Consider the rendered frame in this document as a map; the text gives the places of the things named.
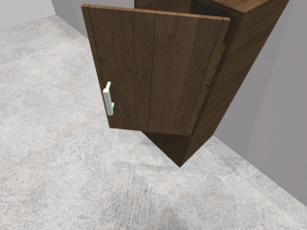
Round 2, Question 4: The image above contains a cupboard door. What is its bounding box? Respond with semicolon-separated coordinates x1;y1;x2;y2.
81;4;230;136

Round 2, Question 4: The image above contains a handle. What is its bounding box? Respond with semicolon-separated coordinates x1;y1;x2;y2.
103;81;114;116

